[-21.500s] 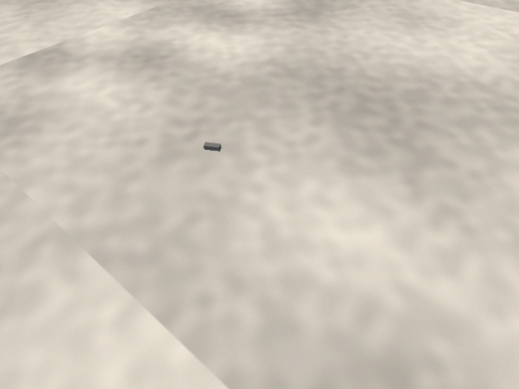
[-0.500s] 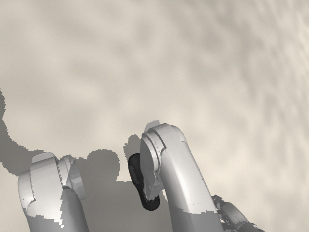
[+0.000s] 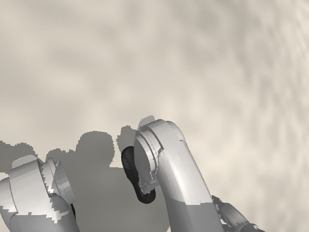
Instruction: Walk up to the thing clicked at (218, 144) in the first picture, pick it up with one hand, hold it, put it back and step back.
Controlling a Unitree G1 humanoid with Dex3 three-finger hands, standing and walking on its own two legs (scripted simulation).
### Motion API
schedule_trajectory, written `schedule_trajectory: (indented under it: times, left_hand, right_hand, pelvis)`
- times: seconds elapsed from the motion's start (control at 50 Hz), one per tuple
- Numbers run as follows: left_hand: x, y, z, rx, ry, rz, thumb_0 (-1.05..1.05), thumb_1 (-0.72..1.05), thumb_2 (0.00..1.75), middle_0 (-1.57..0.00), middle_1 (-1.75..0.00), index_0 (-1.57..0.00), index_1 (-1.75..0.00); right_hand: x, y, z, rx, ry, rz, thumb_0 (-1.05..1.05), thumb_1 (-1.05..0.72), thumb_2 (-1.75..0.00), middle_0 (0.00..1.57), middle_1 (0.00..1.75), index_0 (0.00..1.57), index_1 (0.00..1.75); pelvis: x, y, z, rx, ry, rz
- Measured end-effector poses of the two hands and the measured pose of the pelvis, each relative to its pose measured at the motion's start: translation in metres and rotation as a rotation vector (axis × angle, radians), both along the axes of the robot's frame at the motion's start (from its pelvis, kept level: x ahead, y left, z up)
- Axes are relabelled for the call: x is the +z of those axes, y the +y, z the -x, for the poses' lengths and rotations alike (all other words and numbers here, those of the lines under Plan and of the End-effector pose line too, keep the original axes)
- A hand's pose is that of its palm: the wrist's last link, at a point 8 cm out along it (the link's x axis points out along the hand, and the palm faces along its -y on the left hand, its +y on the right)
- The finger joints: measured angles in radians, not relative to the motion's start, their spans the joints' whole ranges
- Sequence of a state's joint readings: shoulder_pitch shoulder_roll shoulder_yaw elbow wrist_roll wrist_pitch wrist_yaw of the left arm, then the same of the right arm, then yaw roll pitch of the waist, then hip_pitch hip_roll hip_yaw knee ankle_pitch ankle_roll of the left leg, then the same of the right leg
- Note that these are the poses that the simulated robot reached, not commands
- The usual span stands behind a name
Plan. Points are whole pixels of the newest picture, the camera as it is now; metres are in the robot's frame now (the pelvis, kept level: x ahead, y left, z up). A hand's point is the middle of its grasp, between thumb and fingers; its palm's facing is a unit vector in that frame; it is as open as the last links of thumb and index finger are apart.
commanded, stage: rest palm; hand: left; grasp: from above
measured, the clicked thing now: out of the picture +0.46 +0.35 -0.29
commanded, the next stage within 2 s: close in 0.72 s
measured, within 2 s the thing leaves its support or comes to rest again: neither
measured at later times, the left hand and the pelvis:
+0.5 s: hand out of the picture +0.44 +0.33 -0.26, palm faces -0.45 -0.09 -0.89, open 13.9 cm; pelvis -0.01 +0.01 +0.00, yaw -1 degrees
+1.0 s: hand out of the picture +0.44 +0.33 -0.26, palm faces -0.47 -0.13 -0.87, open 13.1 cm; pelvis -0.01 +0.00 +0.00, yaw -1 degrees
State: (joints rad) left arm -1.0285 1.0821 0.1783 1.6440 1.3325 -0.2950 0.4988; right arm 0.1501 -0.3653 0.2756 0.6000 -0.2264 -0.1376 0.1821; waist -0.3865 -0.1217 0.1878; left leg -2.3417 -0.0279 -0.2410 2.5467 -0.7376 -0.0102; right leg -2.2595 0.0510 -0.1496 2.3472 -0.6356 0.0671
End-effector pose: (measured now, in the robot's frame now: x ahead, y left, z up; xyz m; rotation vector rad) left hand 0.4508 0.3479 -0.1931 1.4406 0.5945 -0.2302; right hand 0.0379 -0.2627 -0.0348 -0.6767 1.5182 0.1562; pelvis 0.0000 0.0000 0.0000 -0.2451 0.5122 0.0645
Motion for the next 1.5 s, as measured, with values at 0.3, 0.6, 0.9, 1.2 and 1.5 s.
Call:
schedule_trajectory:
  times: [0.3,0.6,0.9,1.2,1.5]
  left_hand:
    - [0.002,-0.009,0.005,-0.096,-0.058,0.023,0.0,-0.5,0.99,-0.12,-0.95,-0.1,-0.96]
    - [-0.009,-0.017,0.0,-0.027,-0.055,-0.019,0.0,-0.44,0.93,-0.15,-0.94,-0.14,-0.94]
    - [-0.015,-0.014,0.002,-0.028,-0.007,0.011,0.0,-0.39,0.89,-0.18,-0.92,-0.18,-0.92]
    - [-0.005,-0.015,-0.002,-0.059,-0.07,-0.019,0.0,-0.18,0.74,-0.31,-0.82,-0.32,-0.8]
    - [-0.012,-0.005,0.001,-0.015,-0.031,-0.003,0.0,0.02,0.56,-0.45,-0.72,-0.48,-0.68]
  right_hand:
    - [0.004,0.005,-0.017,0.074,-0.06,0.015,0.0,-0.9,-0.9,0.2,0.3,0.2,0.3]
    - [0.001,0.018,-0.005,0.071,-0.057,-0.067,0.0,-0.91,-0.9,0.2,0.3,0.2,0.3]
    - [0.003,0.011,0.003,0.061,0.0,-0.053,0.0,-0.91,-0.9,0.2,0.3,0.2,0.3]
    - [0.009,0.008,-0.009,0.098,-0.052,-0.02,0.0,-0.9,-0.9,0.2,0.3,0.2,0.3]
    - [0.01,0.015,-0.004,0.089,-0.011,-0.04,0.0,-0.9,-0.9,0.2,0.3,0.2,0.3]
  pelvis:
    - [-0.003,0.004,0.005,-0.005,-0.043,0.017]
    - [-0.003,0.006,0.006,-0.012,-0.036,0.019]
    - [-0.001,0.001,0.004,-0.012,-0.04,0.019]
    - [0.001,0.004,0.008,-0.014,-0.045,0.025]
    - [0.003,0.005,0.006,-0.012,-0.036,0.032]
